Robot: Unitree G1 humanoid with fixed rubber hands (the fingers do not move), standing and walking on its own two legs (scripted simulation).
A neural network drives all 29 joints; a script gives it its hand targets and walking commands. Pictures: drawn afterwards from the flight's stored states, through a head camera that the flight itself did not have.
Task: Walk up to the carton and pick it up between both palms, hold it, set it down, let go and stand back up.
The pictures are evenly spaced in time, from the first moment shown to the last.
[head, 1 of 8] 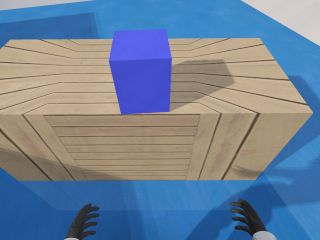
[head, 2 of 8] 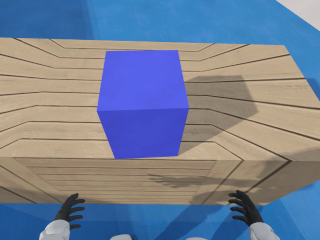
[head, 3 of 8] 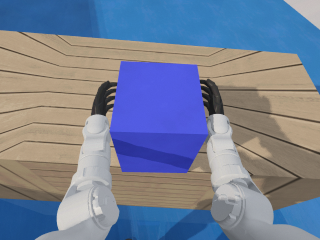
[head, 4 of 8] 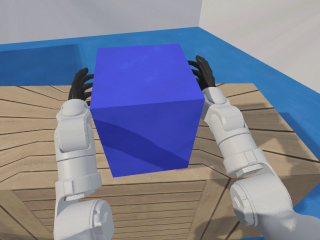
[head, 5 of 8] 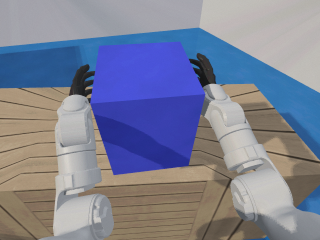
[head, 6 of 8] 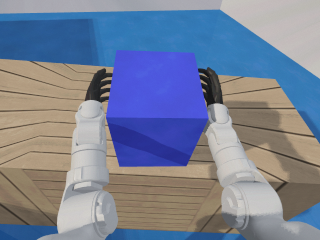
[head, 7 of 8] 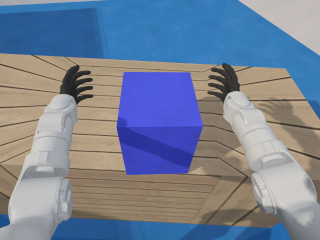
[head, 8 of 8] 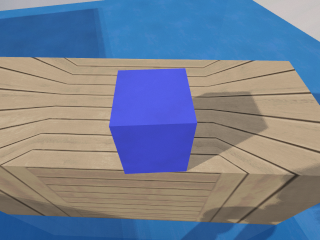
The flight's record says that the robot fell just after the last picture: no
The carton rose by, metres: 0.20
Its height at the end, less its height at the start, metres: +0.00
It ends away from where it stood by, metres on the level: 0.02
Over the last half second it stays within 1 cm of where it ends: yes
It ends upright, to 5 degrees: yes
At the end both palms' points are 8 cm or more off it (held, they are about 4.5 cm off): yes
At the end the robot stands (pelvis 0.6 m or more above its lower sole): yes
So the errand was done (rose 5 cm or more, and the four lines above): yes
